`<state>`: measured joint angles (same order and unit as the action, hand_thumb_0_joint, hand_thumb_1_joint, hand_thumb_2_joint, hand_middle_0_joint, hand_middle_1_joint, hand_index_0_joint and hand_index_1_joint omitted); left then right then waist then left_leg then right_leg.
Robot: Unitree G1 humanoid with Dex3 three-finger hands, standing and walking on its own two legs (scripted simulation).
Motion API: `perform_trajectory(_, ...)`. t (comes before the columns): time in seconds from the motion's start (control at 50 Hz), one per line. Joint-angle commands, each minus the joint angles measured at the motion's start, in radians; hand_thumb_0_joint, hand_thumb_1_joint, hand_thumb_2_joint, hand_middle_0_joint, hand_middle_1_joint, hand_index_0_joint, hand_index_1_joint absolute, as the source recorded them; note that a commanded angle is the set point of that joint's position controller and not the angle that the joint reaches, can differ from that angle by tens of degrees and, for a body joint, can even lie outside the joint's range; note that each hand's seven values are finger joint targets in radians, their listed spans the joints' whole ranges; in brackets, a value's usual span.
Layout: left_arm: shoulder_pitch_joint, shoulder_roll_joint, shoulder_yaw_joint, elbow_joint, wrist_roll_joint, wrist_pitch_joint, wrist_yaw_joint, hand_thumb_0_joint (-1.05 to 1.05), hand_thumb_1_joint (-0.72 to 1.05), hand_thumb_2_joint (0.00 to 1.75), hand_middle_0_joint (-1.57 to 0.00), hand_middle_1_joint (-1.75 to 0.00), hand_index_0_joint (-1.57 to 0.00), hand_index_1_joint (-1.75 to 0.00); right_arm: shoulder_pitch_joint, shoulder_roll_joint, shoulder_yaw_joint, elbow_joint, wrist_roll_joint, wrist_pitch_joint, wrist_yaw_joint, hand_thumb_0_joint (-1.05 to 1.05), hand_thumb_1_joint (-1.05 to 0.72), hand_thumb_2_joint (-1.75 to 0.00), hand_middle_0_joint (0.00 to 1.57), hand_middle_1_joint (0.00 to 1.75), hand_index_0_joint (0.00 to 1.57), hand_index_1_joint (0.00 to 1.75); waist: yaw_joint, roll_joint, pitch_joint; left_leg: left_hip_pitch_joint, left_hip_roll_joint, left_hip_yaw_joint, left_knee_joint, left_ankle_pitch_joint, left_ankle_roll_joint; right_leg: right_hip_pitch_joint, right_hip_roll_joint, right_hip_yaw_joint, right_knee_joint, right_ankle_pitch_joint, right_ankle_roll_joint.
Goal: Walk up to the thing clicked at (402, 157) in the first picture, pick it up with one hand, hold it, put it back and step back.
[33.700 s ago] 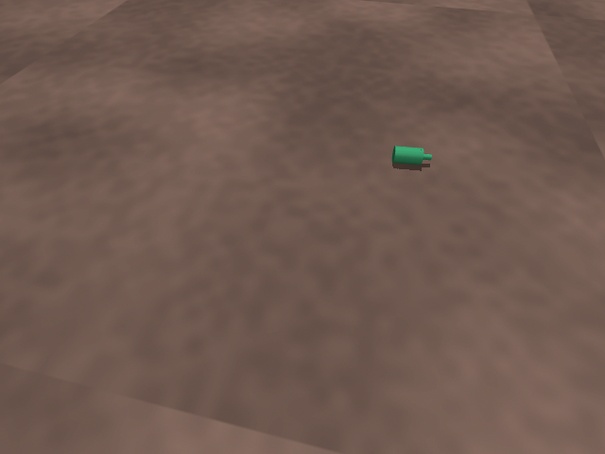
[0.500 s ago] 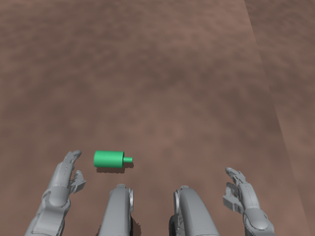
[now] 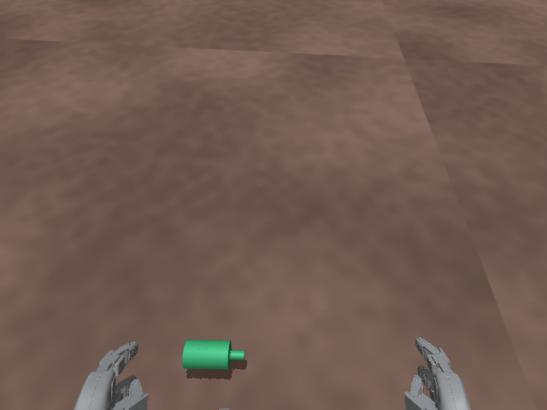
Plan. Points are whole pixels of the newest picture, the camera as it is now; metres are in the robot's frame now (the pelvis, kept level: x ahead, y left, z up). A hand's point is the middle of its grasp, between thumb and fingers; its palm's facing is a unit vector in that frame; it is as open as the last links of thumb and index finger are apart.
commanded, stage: home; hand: left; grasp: from above
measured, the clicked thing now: (215, 354) +0.41 +0.17 -0.67
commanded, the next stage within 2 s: stand in 1.98 s
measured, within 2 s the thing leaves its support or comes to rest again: neither
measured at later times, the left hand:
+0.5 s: hand out of the picture +0.16 +0.18 -0.04, palm faces +0.06 -0.98 -0.21, open 7.4 cm
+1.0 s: hand out of the picture +0.14 +0.18 -0.04, palm faces +0.05 -0.98 -0.21, open 7.4 cm
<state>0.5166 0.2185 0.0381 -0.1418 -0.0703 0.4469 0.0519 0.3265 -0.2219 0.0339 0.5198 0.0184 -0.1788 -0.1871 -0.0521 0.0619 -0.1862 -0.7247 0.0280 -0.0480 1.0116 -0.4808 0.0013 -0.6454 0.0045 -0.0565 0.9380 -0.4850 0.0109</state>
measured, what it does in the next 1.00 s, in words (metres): stands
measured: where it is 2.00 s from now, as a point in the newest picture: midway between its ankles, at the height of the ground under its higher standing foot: outside the picture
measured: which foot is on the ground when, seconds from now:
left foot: down 0.00-1.00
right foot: down 0.00-1.00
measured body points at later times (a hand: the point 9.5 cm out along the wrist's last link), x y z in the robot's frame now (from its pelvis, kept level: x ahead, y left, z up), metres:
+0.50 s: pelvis +0.00 +0.00 +0.00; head +0.01 +0.00 +0.45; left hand +0.15 +0.23 -0.03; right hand +0.16 -0.24 -0.06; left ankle +0.01 +0.11 -0.68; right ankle -0.01 -0.13 -0.68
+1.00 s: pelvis -0.02 +0.00 +0.00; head -0.01 +0.00 +0.45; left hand +0.14 +0.23 -0.03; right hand +0.14 -0.25 -0.06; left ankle +0.01 +0.11 -0.68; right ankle -0.01 -0.13 -0.68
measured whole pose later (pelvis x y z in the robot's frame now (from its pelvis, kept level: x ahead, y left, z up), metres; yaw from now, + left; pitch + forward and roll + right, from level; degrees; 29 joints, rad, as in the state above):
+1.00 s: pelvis -0.02 +0.00 +0.00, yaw +0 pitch +9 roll -3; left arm 0.49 0.23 0.03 -0.12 -0.05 0.45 0.02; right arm 0.29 -0.23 0.04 0.54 0.01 -0.24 -0.19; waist -0.03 0.05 -0.15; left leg -0.70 0.03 -0.05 1.01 -0.46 0.00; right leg -0.63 0.00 -0.06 0.95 -0.47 0.01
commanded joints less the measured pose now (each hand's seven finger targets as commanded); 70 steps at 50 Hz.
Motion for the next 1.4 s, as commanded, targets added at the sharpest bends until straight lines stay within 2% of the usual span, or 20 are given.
perform_trajectory(0.0, -0.019, 0.09, 0.042, -0.172, 0.018, -0.038, -0.018, 0.0, 0.9, 0.9, -0.2, -0.3, -0.2, -0.3, -0.078, -0.109, -0.05, -0.159, -0.005, -0.08, -0.012, 0.0, -0.9, -0.9, 0.2, 0.3, 0.2, 0.3, -0.001, -0.031, -0.034, 0.146, -0.03, 0.007, -0.171, 0.24, 0.016, 0.034, 0.03, -0.012, -0.162, 0.226, -0.015)
perform_trajectory(0.06, -0.05, 0.1, 0.046, -0.153, 0.022, -0.046, -0.026, 0.0, 0.9, 0.9, -0.2, -0.3, -0.2, -0.3, -0.088, -0.119, -0.053, -0.15, -0.01, -0.094, -0.01, 0.0, -0.9, -0.9, 0.2, 0.3, 0.2, 0.3, -0.002, -0.028, -0.016, 0.153, -0.025, 0.005, -0.179, 0.228, 0.014, 0.027, 0.03, -0.017, -0.16, 0.207, -0.014)
perform_trajectory(0.18, -0.037, 0.108, 0.06, -0.159, 0.025, -0.052, -0.029, 0.0, 0.9, 0.9, -0.2, -0.3, -0.2, -0.3, -0.09, -0.123, -0.056, -0.149, -0.013, -0.106, -0.004, 0.0, -0.9, -0.9, 0.2, 0.3, 0.2, 0.3, 0.008, 0.001, -0.056, 0.178, -0.029, 0.007, -0.167, 0.276, 0.011, 0.053, 0.026, -0.011, -0.15, 0.254, -0.014)
perform_trajectory(0.22, -0.053, 0.108, 0.048, -0.169, 0.029, -0.053, -0.026, 0.0, 0.9, 0.9, -0.2, -0.3, -0.2, -0.3, -0.098, -0.122, -0.053, -0.151, -0.013, -0.107, -0.003, 0.0, -0.9, -0.9, 0.2, 0.3, 0.2, 0.3, 0.006, -0.016, -0.05, 0.176, -0.032, 0.01, -0.161, 0.272, 0.014, 0.057, 0.023, -0.007, -0.158, 0.261, -0.009)
perform_trajectory(0.34, -0.054, 0.111, 0.05, -0.166, 0.029, -0.06, -0.023, 0.0, 0.9, 0.9, -0.2, -0.3, -0.2, -0.3, -0.102, -0.123, -0.053, -0.141, -0.015, -0.107, -0.003, 0.0, -0.9, -0.9, 0.2, 0.3, 0.2, 0.3, 0.008, -0.001, -0.069, 0.182, -0.028, 0.004, -0.162, 0.291, 0.011, 0.064, 0.025, -0.008, -0.146, 0.274, -0.014)
perform_trajectory(0.42, -0.049, 0.107, 0.051, -0.142, 0.028, -0.06, -0.025, 0.0, 0.9, 0.9, -0.2, -0.3, -0.2, -0.3, -0.109, -0.121, -0.049, -0.14, -0.016, -0.11, -0.006, 0.0, -0.9, -0.9, 0.2, 0.3, 0.2, 0.3, 0.012, -0.022, -0.034, 0.157, -0.027, 0.003, -0.172, 0.231, 0.014, 0.046, 0.026, -0.009, -0.156, 0.222, -0.011)
perform_trajectory(0.52, -0.057, 0.11, 0.051, -0.16, 0.025, -0.054, -0.024, 0.0, 0.9, 0.9, -0.2, -0.3, -0.2, -0.3, -0.115, -0.12, -0.049, -0.146, -0.013, -0.116, -0.009, 0.0, -0.9, -0.9, 0.2, 0.3, 0.2, 0.3, 0.014, -0.034, -0.034, 0.15, -0.029, 0.009, -0.171, 0.196, 0.016, 0.043, 0.022, -0.007, -0.17, 0.192, -0.009)
perform_trajectory(0.54, -0.057, 0.104, 0.049, -0.158, 0.021, -0.055, -0.026, 0.0, 0.9, 0.9, -0.2, -0.3, -0.2, -0.3, -0.11, -0.12, -0.048, -0.14, -0.014, -0.117, -0.009, 0.0, -0.9, -0.9, 0.2, 0.3, 0.2, 0.3, 0.006, -0.038, -0.037, 0.152, -0.029, 0.006, -0.174, 0.188, 0.017, 0.042, 0.022, -0.005, -0.168, 0.185, -0.01)
perform_trajectory(0.6, -0.037, 0.103, 0.052, -0.153, 0.025, -0.051, -0.027, 0.0, 0.9, 0.9, -0.2, -0.3, -0.2, -0.3, -0.109, -0.12, -0.051, -0.139, -0.014, -0.119, -0.01, 0.0, -0.9, -0.9, 0.2, 0.3, 0.2, 0.3, 0.019, -0.017, -0.048, 0.158, -0.022, 0.001, -0.183, 0.194, 0.012, 0.042, 0.026, -0.011, -0.155, 0.179, -0.016)
perform_trajectory(0.7, -0.056, 0.111, 0.053, -0.16, 0.024, -0.051, -0.025, 0.0, 0.9, 0.9, -0.2, -0.3, -0.2, -0.3, -0.108, -0.121, -0.051, -0.143, -0.012, -0.12, -0.011, 0.0, -0.9, -0.9, 0.2, 0.3, 0.2, 0.3, 0.014, -0.02, -0.043, 0.147, -0.026, 0.006, -0.179, 0.169, 0.016, 0.035, 0.023, -0.005, -0.166, 0.161, -0.013)
perform_trajectory(0.72, -0.054, 0.11, 0.049, -0.151, 0.023, -0.05, -0.027, 0.0, 0.9, 0.9, -0.2, -0.3, -0.2, -0.3, -0.111, -0.119, -0.047, -0.14, -0.012, -0.121, -0.013, 0.0, -0.9, -0.9, 0.2, 0.3, 0.2, 0.3, 0.014, -0.035, -0.021, 0.134, -0.026, 0.006, -0.18, 0.154, 0.018, 0.028, 0.024, -0.007, -0.172, 0.146, -0.01)
perform_trajectory(0.94, -0.066, 0.115, 0.051, -0.173, 0.027, -0.044, -0.026, 0.0, 0.9, 0.9, -0.2, -0.3, -0.2, -0.3, -0.116, -0.119, -0.047, -0.146, -0.009, -0.129, -0.016, 0.0, -0.9, -0.9, 0.2, 0.3, 0.2, 0.3, 0.015, -0.008, -0.006, 0.118, -0.026, 0.01, -0.197, 0.07, 0.015, 0.005, 0.023, -0.004, -0.178, 0.069, -0.014)
perform_trajectory(0.96, -0.067, 0.11, 0.05, -0.175, 0.025, -0.044, -0.028, 0.0, 0.9, 0.9, -0.2, -0.3, -0.2, -0.3, -0.113, -0.119, -0.048, -0.142, -0.011, -0.131, -0.016, 0.0, -0.9, -0.9, 0.2, 0.3, 0.2, 0.3, 0.009, -0.007, -0.017, 0.128, -0.024, 0.008, -0.197, 0.08, 0.014, 0.01, 0.025, -0.004, -0.171, 0.08, -0.013)
perform_trajectory(1.04, -0.051, 0.111, 0.052, -0.184, 0.025, -0.044, -0.026, 0.0, 0.9, 0.9, -0.2, -0.3, -0.2, -0.3, -0.108, -0.119, -0.051, -0.142, -0.01, -0.134, -0.017, 0.0, -0.9, -0.9, 0.2, 0.3, 0.2, 0.3, 0.018, -0.012, -0.046, 0.14, -0.019, -0.004, -0.191, 0.134, 0.011, 0.025, 0.027, -0.01, -0.151, 0.123, -0.017)
perform_trajectory(1.1, -0.063, 0.112, 0.049, -0.175, 0.022, -0.043, -0.028, 0.0, 0.9, 0.9, -0.2, -0.3, -0.2, -0.3, -0.105, -0.121, -0.049, -0.137, -0.011, -0.134, -0.018, 0.0, -0.9, -0.9, 0.2, 0.3, 0.2, 0.3, 0.011, -0.008, -0.04, 0.147, -0.02, 0.001, -0.184, 0.157, 0.013, 0.024, 0.026, -0.006, -0.152, 0.143, -0.016)
perform_trajectory(1.16, -0.06, 0.116, 0.052, -0.178, 0.025, -0.046, -0.026, 0.0, 0.9, 0.9, -0.2, -0.3, -0.2, -0.3, -0.106, -0.116, -0.048, -0.137, -0.013, -0.134, -0.018, 0.0, -0.9, -0.9, 0.2, 0.3, 0.2, 0.3, 0.016, -0.024, -0.041, 0.136, -0.025, 0.006, -0.174, 0.155, 0.015, 0.023, 0.023, -0.004, -0.16, 0.141, -0.013)
perform_trajectory(1.18, -0.047, 0.099, 0.04, -0.146, 0.024, -0.043, -0.028, 0.0, 0.9, 0.9, -0.2, -0.3, -0.2, -0.3, -0.108, -0.116, -0.047, -0.135, -0.013, -0.135, -0.018, 0.0, -0.9, -0.9, 0.2, 0.3, 0.2, 0.3, 0.01, -0.036, -0.025, 0.129, -0.024, 0.003, -0.179, 0.143, 0.015, 0.017, 0.025, -0.007, -0.159, 0.132, -0.011)
perform_trajectory(1.26, -0.057, 0.112, 0.051, -0.164, 0.026, -0.048, -0.028, 0.0, 0.9, 0.9, -0.2, -0.3, -0.2, -0.3, -0.112, -0.118, -0.049, -0.136, -0.013, -0.134, -0.018, 0.0, -0.9, -0.9, 0.2, 0.3, 0.2, 0.3, 0.015, -0.016, -0.019, 0.131, -0.022, 0.005, -0.186, 0.121, 0.011, 0.012, 0.026, -0.005, -0.161, 0.112, -0.012)
perform_trajectory(1.36, -0.054, 0.109, 0.051, -0.183, 0.021, -0.049, -0.028, 0.0, 0.9, 0.9, -0.2, -0.3, -0.2, -0.3, -0.107, -0.115, -0.05, -0.14, -0.012, -0.132, -0.018, 0.0, -0.9, -0.9, 0.2, 0.3, 0.2, 0.3, 0.014, -0.03, -0.052, 0.145, -0.023, 0.005, -0.167, 0.186, 0.013, 0.033, 0.024, -0.004, -0.152, 0.17, -0.011)
perform_trajectory(1.38, -0.034, 0.108, 0.055, -0.174, 0.021, -0.047, -0.027, 0.0, 0.9, 0.9, -0.2, -0.3, -0.2, -0.3, -0.104, -0.116, -0.052, -0.135, -0.01, -0.132, -0.017, 0.0, -0.9, -0.9, 0.2, 0.3, 0.2, 0.3, 0.021, -0.031, -0.064, 0.149, -0.022, 0.004, -0.167, 0.203, 0.013, 0.04, 0.024, -0.003, -0.148, 0.185, -0.014)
